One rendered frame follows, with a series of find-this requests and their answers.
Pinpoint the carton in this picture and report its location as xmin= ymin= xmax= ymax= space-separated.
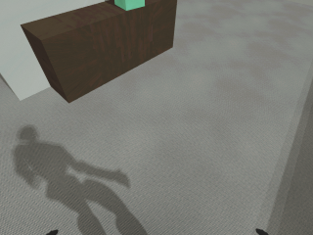
xmin=114 ymin=0 xmax=145 ymax=11

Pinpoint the pedestal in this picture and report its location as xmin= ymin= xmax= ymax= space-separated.
xmin=21 ymin=0 xmax=177 ymax=103

